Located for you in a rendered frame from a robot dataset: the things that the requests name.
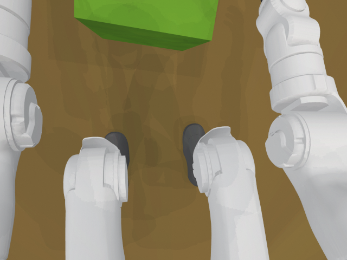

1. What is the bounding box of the carton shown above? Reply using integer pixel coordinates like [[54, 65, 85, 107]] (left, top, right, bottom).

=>
[[74, 0, 219, 51]]

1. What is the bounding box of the right robot upper arm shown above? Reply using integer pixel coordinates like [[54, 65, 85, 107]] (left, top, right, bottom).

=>
[[265, 111, 347, 260]]

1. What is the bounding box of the left robot thigh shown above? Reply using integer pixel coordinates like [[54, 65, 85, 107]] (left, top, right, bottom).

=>
[[65, 147, 128, 260]]

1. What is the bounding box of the left robot forearm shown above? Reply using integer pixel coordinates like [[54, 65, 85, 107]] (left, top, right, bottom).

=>
[[0, 0, 32, 83]]

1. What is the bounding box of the robot thigh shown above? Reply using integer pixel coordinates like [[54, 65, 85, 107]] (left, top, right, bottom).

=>
[[194, 136, 269, 260], [65, 147, 128, 260]]

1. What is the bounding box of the right robot thigh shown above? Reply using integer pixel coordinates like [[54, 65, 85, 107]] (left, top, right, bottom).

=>
[[194, 136, 269, 260]]

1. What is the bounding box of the right robot forearm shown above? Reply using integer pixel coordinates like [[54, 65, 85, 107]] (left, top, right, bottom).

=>
[[256, 0, 347, 115]]

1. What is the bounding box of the left robot upper arm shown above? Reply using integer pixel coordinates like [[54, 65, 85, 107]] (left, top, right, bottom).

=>
[[0, 77, 43, 260]]

